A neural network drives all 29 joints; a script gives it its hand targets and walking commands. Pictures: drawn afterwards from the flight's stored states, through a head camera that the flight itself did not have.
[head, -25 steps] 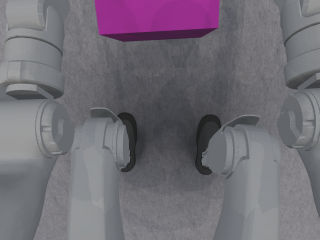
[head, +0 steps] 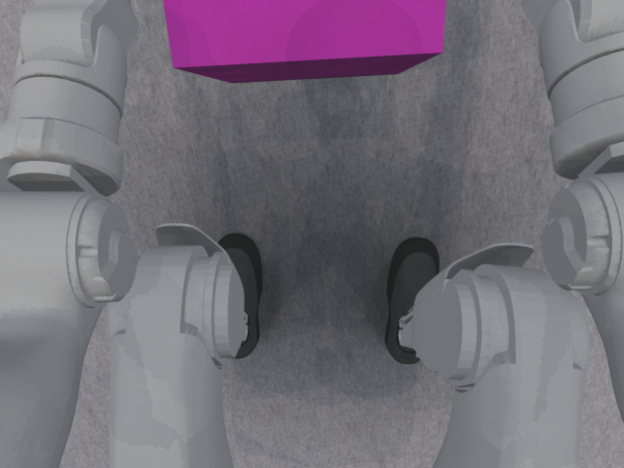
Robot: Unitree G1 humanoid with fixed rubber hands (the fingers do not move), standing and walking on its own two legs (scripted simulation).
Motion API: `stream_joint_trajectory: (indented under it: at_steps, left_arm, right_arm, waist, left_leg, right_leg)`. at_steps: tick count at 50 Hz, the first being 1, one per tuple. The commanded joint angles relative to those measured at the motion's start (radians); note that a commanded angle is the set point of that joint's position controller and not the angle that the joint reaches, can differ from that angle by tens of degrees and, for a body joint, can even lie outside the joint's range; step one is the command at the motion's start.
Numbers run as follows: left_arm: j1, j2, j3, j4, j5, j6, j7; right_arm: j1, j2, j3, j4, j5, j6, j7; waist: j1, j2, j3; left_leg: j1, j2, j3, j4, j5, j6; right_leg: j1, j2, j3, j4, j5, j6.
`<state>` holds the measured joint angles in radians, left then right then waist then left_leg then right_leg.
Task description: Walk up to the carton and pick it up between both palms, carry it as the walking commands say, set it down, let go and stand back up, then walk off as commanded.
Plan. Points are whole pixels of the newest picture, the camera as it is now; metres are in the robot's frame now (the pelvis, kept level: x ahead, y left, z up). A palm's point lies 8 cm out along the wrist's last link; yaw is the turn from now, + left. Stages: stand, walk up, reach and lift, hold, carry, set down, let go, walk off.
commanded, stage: reach and lift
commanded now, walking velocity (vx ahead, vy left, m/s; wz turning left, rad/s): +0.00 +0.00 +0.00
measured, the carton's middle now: out of the picture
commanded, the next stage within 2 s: none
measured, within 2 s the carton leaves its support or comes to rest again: leaves its support in 1.42 s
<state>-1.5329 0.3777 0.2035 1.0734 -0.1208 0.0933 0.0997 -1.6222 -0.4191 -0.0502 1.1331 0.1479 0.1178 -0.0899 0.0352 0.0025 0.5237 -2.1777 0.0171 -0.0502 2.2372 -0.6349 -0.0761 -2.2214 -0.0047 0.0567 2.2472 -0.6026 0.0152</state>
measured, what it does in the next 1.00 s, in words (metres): stands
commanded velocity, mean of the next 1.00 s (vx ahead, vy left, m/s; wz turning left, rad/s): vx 0.00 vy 0.00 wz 0.00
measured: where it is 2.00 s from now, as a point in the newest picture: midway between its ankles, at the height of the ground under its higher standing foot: (322, 316)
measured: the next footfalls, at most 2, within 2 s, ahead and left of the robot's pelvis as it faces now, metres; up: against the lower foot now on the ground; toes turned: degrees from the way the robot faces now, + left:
none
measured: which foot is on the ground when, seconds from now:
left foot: down 0.00-1.00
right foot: down 0.00-1.00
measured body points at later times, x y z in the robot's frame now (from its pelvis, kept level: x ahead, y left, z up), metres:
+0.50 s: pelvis +0.00 +0.00 +0.00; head +0.39 -0.01 +0.21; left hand +0.57 +0.19 -0.19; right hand +0.59 -0.14 -0.20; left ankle +0.10 +0.14 -0.33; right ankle +0.11 -0.13 -0.33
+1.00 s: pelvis +0.00 +0.00 +0.00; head +0.39 +0.00 +0.21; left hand +0.57 +0.20 -0.19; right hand +0.58 -0.13 -0.20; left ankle +0.10 +0.14 -0.33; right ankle +0.11 -0.13 -0.33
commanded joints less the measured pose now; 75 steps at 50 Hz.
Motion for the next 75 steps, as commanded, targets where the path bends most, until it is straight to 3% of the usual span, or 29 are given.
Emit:
stream_joint_trajectory:
  at_steps: [1, 5, 7, 10, 11, 12, 13, 14, 17, 19, 23, 25, 27, 28, 29, 33, 37, 38, 40, 43, 44, 55, 57, 58, 65, 68, 71, 72, 75]
  left_arm:
    - [-0.369, 0.239, -0.018, 0.0, -0.094, -0.026, -0.005]
    - [-0.395, 0.184, -0.05, -0.037, -0.098, -0.032, -0.01]
    - [-0.36, 0.148, -0.047, 0.01, -0.097, -0.024, -0.022]
    - [-0.383, 0.123, -0.069, -0.047, -0.096, -0.033, -0.024]
    - [-0.394, 0.103, -0.077, -0.059, -0.112, -0.032, -0.023]
    - [-0.392, 0.12, -0.064, -0.054, -0.093, -0.039, -0.022]
    - [-0.379, 0.089, -0.073, -0.06, -0.107, -0.038, -0.028]
    - [-0.373, 0.073, -0.077, -0.048, -0.091, -0.043, -0.03]
    - [-0.369, 0.026, -0.065, -0.057, -0.091, -0.044, -0.038]
    - [-0.404, -0.038, -0.095, -0.073, -0.104, -0.04, -0.052]
    - [-0.425, -0.147, -0.099, -0.07, -0.093, -0.034, -0.083]
    - [-0.451, -0.244, -0.122, -0.084, -0.103, -0.025, -0.107]
    - [-0.43, -0.316, -0.121, -0.086, -0.086, -0.013, -0.13]
    - [-0.462, -0.385, -0.147, -0.101, -0.086, -0.009, -0.148]
    - [-0.508, -0.439, -0.175, -0.107, -0.098, -0.007, -0.165]
    - [-0.533, -0.686, -0.199, -0.108, -0.087, 0.016, -0.25]
    - [-0.51, -0.765, -0.206, -0.131, -0.075, 0.037, -0.296]
    - [-0.509, -0.783, -0.214, -0.142, -0.088, 0.037, -0.303]
    - [-0.508, -0.789, -0.218, -0.148, -0.082, 0.043, -0.314]
    - [-0.515, -0.807, -0.23, -0.148, -0.085, 0.055, -0.324]
    - [-0.527, -0.823, -0.232, -0.152, -0.096, 0.055, -0.327]
    - [-0.584, -0.847, -0.273, -0.225, -0.131, 0.057, -0.312]
    - [-0.624, -0.849, -0.29, -0.266, -0.158, 0.056, -0.306]
    - [-0.646, -0.841, -0.304, -0.311, -0.166, 0.052, -0.297]
    - [-0.76, -0.833, -0.337, -0.417, -0.215, 0.061, -0.247]
    - [-0.812, -0.843, -0.355, -0.507, -0.233, 0.069, -0.224]
    - [-0.869, -0.818, -0.331, -0.513, -0.222, 0.074, -0.211]
    - [-0.871, -0.84, -0.331, -0.549, -0.222, 0.082, -0.205]
    - [-0.877, -0.851, -0.295, -0.498, -0.199, 0.104, -0.201]
  right_arm:
    - [-0.398, -0.176, 0.027, -0.016, 0.07, -0.021, 0.009]
    - [-0.411, -0.143, 0.051, -0.029, 0.086, -0.028, 0.016]
    - [-0.394, -0.116, 0.061, -0.002, 0.072, -0.023, 0.024]
    - [-0.39, -0.097, 0.035, -0.012, 0.07, -0.031, 0.024]
    - [-0.407, -0.096, 0.048, -0.045, 0.069, -0.037, 0.02]
    - [-0.4, -0.051, 0.066, -0.044, 0.079, -0.035, 0.023]
    - [-0.385, -0.051, 0.063, -0.021, 0.081, -0.036, 0.027]
    - [-0.379, -0.001, 0.078, -0.018, 0.089, -0.035, 0.031]
    - [-0.406, 0.029, 0.087, -0.061, 0.083, -0.041, 0.036]
    - [-0.412, 0.057, 0.087, -0.048, 0.088, -0.043, 0.043]
    - [-0.436, 0.181, 0.105, -0.066, 0.082, -0.036, 0.072]
    - [-0.445, 0.245, 0.114, -0.079, 0.068, -0.035, 0.087]
    - [-0.425, 0.258, 0.069, -0.086, 0.016, -0.039, 0.095]
    - [-0.439, 0.325, 0.078, -0.097, 0.013, -0.035, 0.106]
    - [-0.456, 0.413, 0.093, -0.086, 0.009, -0.031, 0.12]
    - [-0.454, 0.695, 0.142, -0.11, 0.014, -0.003, 0.201]
    - [-0.452, 0.765, 0.159, -0.136, 0.024, 0.011, 0.24]
    - [-0.437, 0.774, 0.162, -0.138, 0.011, 0.016, 0.246]
    - [-0.442, 0.788, 0.159, -0.161, 0.024, 0.016, 0.254]
    - [-0.416, 0.806, 0.159, -0.129, 0.019, 0.027, 0.263]
    - [-0.429, 0.822, 0.169, -0.135, 0.029, 0.03, 0.264]
    - [-0.519, 0.83, 0.22, -0.236, 0.086, 0.017, 0.252]
    - [-0.57, 0.822, 0.235, -0.288, 0.1, 0.012, 0.24]
    - [-0.564, 0.846, 0.242, -0.303, 0.119, 0.014, 0.238]
    - [-0.704, 0.825, 0.285, -0.414, 0.18, 0.013, 0.192]
    - [-0.802, 0.813, 0.298, -0.552, 0.208, 0.009, 0.176]
    - [-0.829, 0.832, 0.282, -0.502, 0.22, 0.027, 0.169]
    - [-0.885, 0.82, 0.299, -0.593, 0.231, 0.021, 0.165]
    - [-0.951, 0.822, 0.281, -0.601, 0.236, 0.036, 0.159]
  waist:
    - [0.043, -0.069, -1.168]
    - [0.046, -0.059, -1.195]
    - [0.028, -0.076, -1.141]
    - [0.017, -0.032, -1.16]
    - [-0.003, -0.053, -1.186]
    - [0.041, -0.065, -1.179]
    - [0.025, -0.06, -1.182]
    - [0.048, -0.06, -1.183]
    - [0.047, -0.079, -1.17]
    - [0.015, -0.065, -1.169]
    - [0.033, -0.076, -1.134]
    - [0.014, -0.052, -1.124]
    - [-0.038, -0.036, -1.092]
    - [-0.033, -0.005, -1.085]
    - [-0.045, -0.032, -1.085]
    - [0.0, -0.045, -1.01]
    - [0.026, -0.047, -1.002]
    - [-0.005, -0.067, -0.995]
    - [0.016, -0.041, -1.002]
    - [-0.013, -0.035, -0.973]
    - [0.007, -0.037, -0.986]
    - [0.011, -0.024, -1.111]
    - [-0.01, -0.036, -1.216]
    - [0.018, -0.026, -1.266]
    - [0.016, -0.045, -1.625]
    - [0.023, -0.035, -1.826]
    - [0.037, -0.045, -1.834]
    - [0.044, -0.041, -1.921]
    - [0.057, -0.057, -1.924]
  left_leg:
    - [0.367, -0.041, 0.133, -0.149, 0.339, 0.015]
    - [0.397, -0.046, 0.131, -0.147, 0.381, 0.015]
    - [0.37, -0.045, 0.132, -0.148, 0.354, 0.017]
    - [0.397, -0.054, 0.126, -0.159, 0.375, 0.013]
    - [0.414, -0.057, 0.123, -0.152, 0.387, 0.012]
    - [0.4, -0.055, 0.13, -0.153, 0.41, 0.018]
    - [0.4, -0.058, 0.135, -0.149, 0.414, 0.016]
    - [0.413, -0.058, 0.131, -0.156, 0.419, 0.02]
    - [0.361, -0.065, 0.138, -0.151, 0.401, 0.024]
    - [0.381, -0.066, 0.134, -0.157, 0.4, 0.02]
    - [0.379, -0.072, 0.14, -0.148, 0.392, 0.024]
    - [0.398, -0.076, 0.135, -0.141, 0.393, 0.023]
    - [0.372, -0.084, 0.131, -0.147, 0.362, 0.015]
    - [0.374, -0.087, 0.134, -0.142, 0.373, 0.009]
    - [0.364, -0.088, 0.122, -0.152, 0.352, 0.016]
    - [0.336, -0.099, 0.134, -0.134, 0.349, 0.03]
    - [0.308, -0.096, 0.143, -0.124, 0.34, 0.038]
    - [0.31, -0.098, 0.135, -0.122, 0.35, 0.043]
    - [0.309, -0.095, 0.148, -0.117, 0.352, 0.043]
    - [0.314, -0.093, 0.137, -0.133, 0.329, 0.046]
    - [0.314, -0.094, 0.143, -0.128, 0.334, 0.047]
    - [0.393, -0.098, 0.14, -0.123, 0.409, 0.054]
    - [0.432, -0.101, 0.136, -0.118, 0.428, 0.056]
    - [0.476, -0.102, 0.14, -0.12, 0.472, 0.056]
    - [0.626, -0.108, 0.151, -0.133, 0.542, 0.045]
    - [0.745, -0.113, 0.152, -0.14, 0.6, 0.045]
    - [0.72, -0.108, 0.168, -0.156, 0.544, 0.049]
    - [0.763, -0.112, 0.168, -0.157, 0.566, 0.047]
    - [0.769, -0.106, 0.166, -0.184, 0.497, 0.06]
  right_leg:
    - [0.684, 0.027, -0.051, -0.152, 0.36, 0.019]
    - [0.709, 0.035, -0.05, -0.143, 0.392, 0.016]
    - [0.69, 0.033, -0.055, -0.149, 0.371, 0.018]
    - [0.708, 0.039, -0.056, -0.142, 0.402, 0.01]
    - [0.726, 0.041, -0.059, -0.14, 0.415, 0.012]
    - [0.74, 0.045, -0.051, -0.142, 0.444, 0.017]
    - [0.749, 0.046, -0.053, -0.133, 0.453, 0.012]
    - [0.757, 0.049, -0.051, -0.138, 0.459, 0.014]
    - [0.768, 0.047, -0.043, -0.136, 0.473, 0.013]
    - [0.774, 0.057, -0.05, -0.137, 0.465, 0.01]
    - [0.759, 0.062, -0.048, -0.141, 0.449, 0.007]
    - [0.744, 0.067, -0.054, -0.139, 0.438, 0.003]
    - [0.753, 0.071, -0.068, -0.139, 0.432, 0.0]
    - [0.734, 0.077, -0.061, -0.134, 0.437, -0.007]
    - [0.735, 0.073, -0.073, -0.133, 0.426, -0.007]
    - [0.686, 0.087, -0.075, -0.131, 0.409, -0.01]
    - [0.678, 0.085, -0.073, -0.125, 0.407, -0.02]
    - [0.643, 0.083, -0.084, -0.12, 0.406, -0.022]
    - [0.658, 0.086, -0.079, -0.115, 0.413, -0.026]
    - [0.626, 0.083, -0.086, -0.123, 0.39, -0.027]
    - [0.633, 0.08, -0.085, -0.122, 0.384, -0.031]
    - [0.686, 0.079, -0.091, -0.112, 0.454, -0.029]
    - [0.743, 0.076, -0.099, -0.106, 0.478, -0.031]
    - [0.748, 0.083, -0.099, -0.103, 0.504, -0.026]
    - [0.933, 0.088, -0.115, -0.102, 0.592, -0.023]
    - [0.978, 0.098, -0.128, -0.103, 0.622, -0.019]
    - [0.981, 0.097, -0.126, -0.133, 0.567, -0.012]
    - [1.037, 0.098, -0.126, -0.131, 0.593, -0.01]
    - [1.004, 0.097, -0.14, -0.161, 0.487, -0.005]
